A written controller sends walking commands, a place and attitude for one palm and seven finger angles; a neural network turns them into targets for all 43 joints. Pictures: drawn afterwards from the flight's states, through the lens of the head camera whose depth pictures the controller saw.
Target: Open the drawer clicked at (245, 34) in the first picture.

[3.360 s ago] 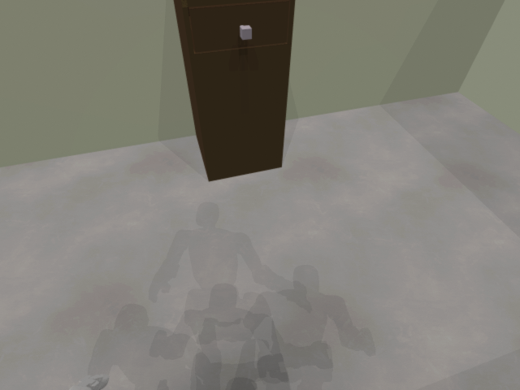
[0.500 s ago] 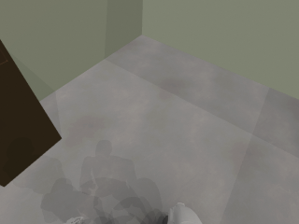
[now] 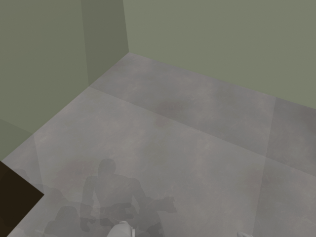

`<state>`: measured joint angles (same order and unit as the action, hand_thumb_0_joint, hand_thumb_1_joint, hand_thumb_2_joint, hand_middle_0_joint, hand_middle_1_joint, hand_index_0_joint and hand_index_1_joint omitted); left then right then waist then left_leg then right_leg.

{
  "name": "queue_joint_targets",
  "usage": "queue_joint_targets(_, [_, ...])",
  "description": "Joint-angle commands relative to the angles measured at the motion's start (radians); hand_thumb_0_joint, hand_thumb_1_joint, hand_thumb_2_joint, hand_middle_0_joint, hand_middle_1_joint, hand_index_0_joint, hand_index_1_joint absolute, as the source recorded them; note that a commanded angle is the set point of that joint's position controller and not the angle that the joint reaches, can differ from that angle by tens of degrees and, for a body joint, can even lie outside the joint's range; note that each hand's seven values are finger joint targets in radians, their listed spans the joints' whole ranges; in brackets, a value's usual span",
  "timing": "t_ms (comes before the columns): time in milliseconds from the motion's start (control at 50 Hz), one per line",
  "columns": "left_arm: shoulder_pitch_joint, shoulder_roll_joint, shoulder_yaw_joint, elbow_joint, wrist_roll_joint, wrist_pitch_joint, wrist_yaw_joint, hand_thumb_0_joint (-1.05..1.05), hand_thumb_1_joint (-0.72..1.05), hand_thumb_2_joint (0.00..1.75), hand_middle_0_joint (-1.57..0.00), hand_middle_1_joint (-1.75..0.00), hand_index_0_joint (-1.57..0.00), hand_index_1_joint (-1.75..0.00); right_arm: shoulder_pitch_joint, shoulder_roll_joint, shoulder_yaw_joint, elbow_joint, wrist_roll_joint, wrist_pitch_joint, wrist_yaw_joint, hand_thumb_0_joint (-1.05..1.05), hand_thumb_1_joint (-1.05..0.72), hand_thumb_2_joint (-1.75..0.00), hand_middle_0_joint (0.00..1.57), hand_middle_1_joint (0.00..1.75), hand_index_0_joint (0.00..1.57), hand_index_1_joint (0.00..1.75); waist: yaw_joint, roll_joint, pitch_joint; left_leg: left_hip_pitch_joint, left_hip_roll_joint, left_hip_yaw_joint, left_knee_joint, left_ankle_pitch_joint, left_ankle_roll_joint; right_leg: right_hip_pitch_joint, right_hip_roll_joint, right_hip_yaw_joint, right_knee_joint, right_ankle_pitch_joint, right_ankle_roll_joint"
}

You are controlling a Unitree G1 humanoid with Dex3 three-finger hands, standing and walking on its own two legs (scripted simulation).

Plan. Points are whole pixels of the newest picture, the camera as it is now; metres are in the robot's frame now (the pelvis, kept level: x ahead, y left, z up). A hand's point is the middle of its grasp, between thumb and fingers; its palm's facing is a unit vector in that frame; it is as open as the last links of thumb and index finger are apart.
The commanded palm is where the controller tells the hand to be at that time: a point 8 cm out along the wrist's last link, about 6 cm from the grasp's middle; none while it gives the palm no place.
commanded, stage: turn to face it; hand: left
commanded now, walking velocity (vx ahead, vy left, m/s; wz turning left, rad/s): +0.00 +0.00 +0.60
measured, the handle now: out of the picture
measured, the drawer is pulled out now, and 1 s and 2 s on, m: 0.00 0.00 0.00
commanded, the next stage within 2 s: take the last steps up to it in 2.00 s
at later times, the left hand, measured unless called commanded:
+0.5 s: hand (93, 230) +0.16 +0.21 -0.16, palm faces +0.21 -0.95 -0.24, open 7.4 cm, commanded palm none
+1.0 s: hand out of the picture -0.01 +0.23 -0.19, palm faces +0.53 -0.81 -0.23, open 7.4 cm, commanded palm none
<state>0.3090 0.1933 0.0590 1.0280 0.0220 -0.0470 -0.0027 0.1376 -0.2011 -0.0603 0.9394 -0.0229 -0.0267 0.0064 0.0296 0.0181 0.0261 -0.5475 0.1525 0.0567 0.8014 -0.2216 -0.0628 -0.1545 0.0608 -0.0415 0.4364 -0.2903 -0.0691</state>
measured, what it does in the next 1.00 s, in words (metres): steps on the spot, turning left: left foot, then right foot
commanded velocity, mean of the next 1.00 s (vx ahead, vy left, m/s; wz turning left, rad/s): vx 0.00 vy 0.00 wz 0.60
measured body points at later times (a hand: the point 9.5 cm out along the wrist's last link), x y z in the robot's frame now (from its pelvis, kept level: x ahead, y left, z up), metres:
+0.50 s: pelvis +0.09 +0.00 -0.01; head +0.11 -0.01 +0.44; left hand +0.15 +0.26 -0.14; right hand +0.15 -0.24 -0.17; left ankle +0.12 +0.14 -0.74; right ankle +0.12 -0.11 -0.74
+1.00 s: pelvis +0.07 +0.02 -0.01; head +0.09 +0.07 +0.43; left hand -0.04 +0.27 -0.18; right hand +0.31 -0.14 -0.12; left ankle +0.04 +0.11 -0.74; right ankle +0.12 -0.12 -0.68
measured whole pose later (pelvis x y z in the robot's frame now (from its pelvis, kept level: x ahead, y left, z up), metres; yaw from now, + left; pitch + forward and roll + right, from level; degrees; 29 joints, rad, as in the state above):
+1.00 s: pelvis +0.07 +0.02 -0.01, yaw +30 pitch +0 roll -1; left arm 0.23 0.27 0.08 0.95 0.02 0.08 0.02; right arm 0.12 -0.23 -0.06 0.88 -0.01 0.02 0.02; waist 0.03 -0.07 0.10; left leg -0.32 0.03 0.09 0.64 -0.32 0.04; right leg -0.42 -0.15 -0.13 1.02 -0.52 0.08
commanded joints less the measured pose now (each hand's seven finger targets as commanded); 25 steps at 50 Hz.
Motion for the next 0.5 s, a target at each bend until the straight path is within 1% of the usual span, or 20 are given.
queue_joint_targets(0, [0.062, 0.140, 0.027, -0.033, -0.002, -0.018, 0.016, 0.00, 0.90, 0.90, -0.20, -0.30, -0.20, -0.30, 0.008, -0.026, 0.012, -0.035, 0.004, -0.030, 0.001, 0.00, -0.90, -0.90, 0.20, 0.30, 0.20, 0.30, -0.004, -0.127, -0.038, 0.115, -0.068, 0.052, -0.178, 0.007, 0.021, 0.086, -0.252, 0.176, -0.052, 0.567, -0.090])
queue_joint_targets(20, [0.062, 0.132, 0.024, -0.024, -0.005, -0.017, 0.020, 0.00, 0.90, 0.90, -0.20, -0.30, -0.20, -0.30, 0.060, -0.034, 0.013, -0.010, 0.003, -0.034, -0.004, 0.00, -0.90, -0.90, 0.20, 0.30, 0.20, 0.30, -0.025, -0.105, -0.064, 0.210, -0.084, 0.063, -0.266, 0.066, 0.026, 0.094, -0.233, 0.142, 0.012, 0.604, -0.065])
queue_joint_targets(40, [0.057, 0.123, 0.018, -0.019, -0.011, -0.016, 0.024, 0.00, 0.90, 0.90, -0.20, -0.30, -0.20, -0.30, 0.153, -0.061, 0.010, 0.027, 0.000, -0.040, -0.009, 0.00, -0.90, -0.90, 0.20, 0.30, 0.20, 0.30, -0.064, -0.067, -0.114, 0.350, -0.089, 0.051, -0.358, 0.186, 0.037, 0.084, -0.201, 0.099, 0.136, 0.609, -0.027])
queue_joint_targets(60, [0.088, 0.092, 0.010, -0.019, -0.019, -0.016, 0.025, 0.00, 0.90, 0.90, -0.20, -0.30, -0.20, -0.30, 0.255, -0.132, -0.001, 0.055, -0.007, -0.049, -0.017, 0.00, -0.90, -0.90, 0.20, 0.30, 0.20, 0.30, -0.089, 0.066, -0.215, 0.588, 0.044, -0.086, -0.341, 0.510, 0.095, -0.056, -0.137, 0.038, 0.316, 0.412, 0.028])
queue_joint_targets(80, [0.136, 0.042, -0.007, -0.014, -0.028, -0.017, 0.024, 0.00, 0.90, 0.90, -0.20, -0.30, -0.20, -0.30, 0.313, -0.204, -0.012, 0.071, -0.005, -0.045, -0.021, 0.00, -0.90, -0.90, 0.20, 0.30, 0.20, 0.30, -0.087, 0.261, -0.271, 0.759, 0.265, -0.314, -0.328, 0.911, 0.226, -0.267, -0.045, -0.044, 0.548, -0.182, 0.074])
queue_joint_targets(100, [0.130, 0.058, -0.011, -0.013, -0.020, -0.012, 0.033, 0.00, 0.90, 0.90, -0.20, -0.30, -0.20, -0.30, 0.285, -0.189, -0.001, 0.072, 0.005, -0.023, -0.023, 0.00, -0.90, -0.90, 0.20, 0.30, 0.20, 0.30, -0.070, 0.214, -0.232, 0.679, 0.302, -0.323, -0.367, 0.942, 0.293, -0.278, -0.069, 0.020, 0.652, -0.366, 0.079])
queue_joint_targets(120, [0.082, 0.056, -0.013, -0.011, -0.013, -0.001, 0.038, 0.00, 0.90, 0.90, -0.20, -0.30, -0.20, -0.30, 0.225, -0.156, 0.008, 0.066, 0.004, -0.020, -0.030, 0.00, -0.90, -0.90, 0.20, 0.30, 0.20, 0.30, -0.058, 0.192, -0.127, 0.556, 0.263, -0.301, -0.416, 0.817, 0.290, -0.307, -0.101, 0.037, 0.664, -0.326, 0.091])
queue_joint_targets(140, [0.036, 0.053, -0.011, -0.014, -0.008, 0.005, 0.035, 0.00, 0.90, 0.90, -0.20, -0.30, -0.20, -0.30, 0.180, -0.128, 0.016, 0.060, 0.005, -0.021, -0.035, 0.00, -0.90, -0.90, 0.20, 0.30, 0.20, 0.30, -0.053, 0.179, -0.053, 0.453, 0.225, -0.285, -0.443, 0.742, 0.270, -0.310, -0.123, 0.042, 0.645, -0.284, 0.100])
queue_joint_targets(160, [0.007, 0.055, -0.007, -0.019, -0.007, 0.016, 0.030, 0.00, 0.90, 0.90, -0.20, -0.30, -0.20, -0.30, 0.137, -0.115, 0.019, 0.051, 0.004, -0.015, -0.035, 0.00, -0.90, -0.90, 0.20, 0.30, 0.20, 0.30, -0.038, 0.169, 0.013, 0.364, 0.193, -0.259, -0.464, 0.655, 0.257, -0.294, -0.140, 0.039, 0.615, -0.266, 0.107])
queue_joint_targets(180, [-0.006, 0.055, -0.004, -0.027, -0.008, 0.026, 0.026, 0.00, 0.90, 0.90, -0.20, -0.30, -0.20, -0.30, 0.116, -0.112, 0.019, 0.042, 0.004, -0.012, -0.034, 0.00, -0.90, -0.90, 0.20, 0.30, 0.20, 0.30, -0.033, 0.162, 0.026, 0.310, 0.156, -0.239, -0.479, 0.583, 0.244, -0.258, -0.141, 0.033, 0.576, -0.239, 0.112])
queue_joint_targets(220, [-0.003, 0.047, 0.000, -0.031, -0.012, 0.041, 0.022, 0.00, 0.90, 0.90, -0.20, -0.30, -0.20, -0.30, 0.094, -0.134, 0.005, 0.036, 0.005, -0.002, -0.032, 0.00, -0.90, -0.90, 0.20, 0.30, 0.20, 0.30, -0.022, 0.137, -0.002, 0.300, 0.118, -0.222, -0.486, 0.476, 0.236, -0.236, -0.125, 0.010, 0.518, -0.196, 0.120])
queue_joint_targets(240, [0.001, 0.045, 0.004, -0.039, -0.013, 0.047, 0.022, 0.00, 0.90, 0.90, -0.20, -0.30, -0.20, -0.30, 0.093, -0.145, -0.001, 0.030, 0.005, 0.003, -0.030, 0.00, -0.90, -0.90, 0.20, 0.30, 0.20, 0.30, -0.021, 0.139, -0.038, 0.306, 0.109, -0.226, -0.491, 0.409, 0.235, -0.229, -0.119, 0.005, 0.501, -0.181, 0.123])
queue_joint_targets(260, [-0.005, 0.042, 0.011, -0.047, -0.010, 0.055, 0.024, 0.00, 0.90, 0.90, -0.20, -0.30, -0.20, -0.30, 0.095, -0.142, -0.015, 0.020, 0.003, 0.009, -0.028, 0.00, -0.90, -0.90, 0.20, 0.30, 0.20, 0.30, -0.025, 0.128, -0.046, 0.290, 0.100, -0.233, -0.503, 0.316, 0.232, -0.227, -0.114, -0.002, 0.499, -0.159, 0.125])
queue_joint_targets(300, [-0.028, 0.042, 0.017, -0.072, -0.008, 0.063, 0.024, 0.00, 0.90, 0.90, -0.20, -0.30, -0.20, -0.30, 0.090, -0.159, -0.024, 0.007, 0.000, 0.019, -0.024, 0.00, -0.90, -0.90, 0.20, 0.30, 0.20, 0.30, -0.031, 0.128, -0.061, 0.279, 0.095, -0.267, -0.514, 0.190, 0.234, -0.228, -0.111, 0.001, 0.450, -0.139, 0.126])
queue_joint_targets(360, [-0.056, 0.041, 0.022, -0.106, -0.010, 0.062, 0.025, 0.00, 0.90, 0.90, -0.20, -0.30, -0.20, -0.30, 0.076, -0.176, -0.038, -0.010, -0.004, 0.032, -0.020, 0.00, -0.90, -0.90, 0.20, 0.30, 0.20, 0.30, -0.034, 0.141, -0.071, 0.256, 0.079, -0.313, -0.500, 0.125, 0.226, -0.184, -0.096, -0.004, 0.338, -0.116, 0.126])
queue_joint_targets(400, [-0.039, 0.045, 0.026, -0.116, -0.012, 0.056, 0.027, 0.00, 0.90, 0.90, -0.20, -0.30, -0.20, -0.30, 0.066, -0.182, -0.048, -0.020, -0.003, 0.039, -0.018, 0.00, -0.90, -0.90, 0.20, 0.30, 0.20, 0.30, -0.021, 0.138, -0.086, 0.245, 0.056, -0.324, -0.448, 0.155, 0.209, -0.111, -0.078, -0.011, 0.205, -0.057, 0.125])
queue_joint_targets(420, [-0.019, 0.059, 0.028, -0.114, -0.013, 0.051, 0.029, 0.00, 0.90, 0.90, -0.20, -0.30, -0.20, -0.30, 0.057, -0.181, -0.050, -0.027, 0.002, 0.042, -0.016, 0.00, -0.90, -0.90, 0.20, 0.30, 0.20, 0.30, -0.004, 0.122, -0.088, 0.210, 0.035, -0.315, -0.404, 0.172, 0.187, -0.041, -0.078, -0.015, 0.098, 0.018, 0.125])
queue_joint_targets(440, [0.007, 0.086, 0.035, -0.113, -0.011, 0.044, 0.033, 0.00, 0.90, 0.90, -0.20, -0.30, -0.20, -0.30, 0.054, -0.163, -0.051, -0.035, 0.008, 0.043, -0.012, 0.00, -0.90, -0.90, 0.20, 0.30, 0.20, 0.30, 0.011, 0.073, -0.098, 0.135, -0.008, -0.285, -0.338, 0.119, 0.145, 0.065, -0.122, 0.019, -0.035, 0.077, 0.119])
queue_joint_targets(460, [0.022, 0.173, 0.052, -0.121, 0.003, 0.035, 0.042, 0.00, 0.90, 0.90, -0.20, -0.30, -0.20, -0.30, 0.068, -0.098, -0.044, -0.052, 0.016, 0.045, -0.005, 0.00, -0.90, -0.90, 0.20, 0.30, 0.20, 0.30, 0.020, -0.160, -0.102, -0.032, -0.120, -0.153, -0.147, -0.085, 0.070, 0.186, -0.333, 0.216, -0.162, 0.040, 0.062])
queue_joint_targets(480, [0.012, 0.249, 0.061, -0.141, 0.006, 0.039, 0.043, 0.00, 0.90, 0.90, -0.20, -0.30, -0.20, -0.30, 0.047, -0.077, -0.040, -0.083, 0.008, 0.046, -0.006, 0.00, -0.90, -0.90, 0.20, 0.30, 0.20, 0.30, 0.028, -0.345, -0.075, -0.103, -0.193, -0.038, 0.085, -0.349, 0.022, 0.117, -0.549, 0.388, -0.202, 0.158, -0.045])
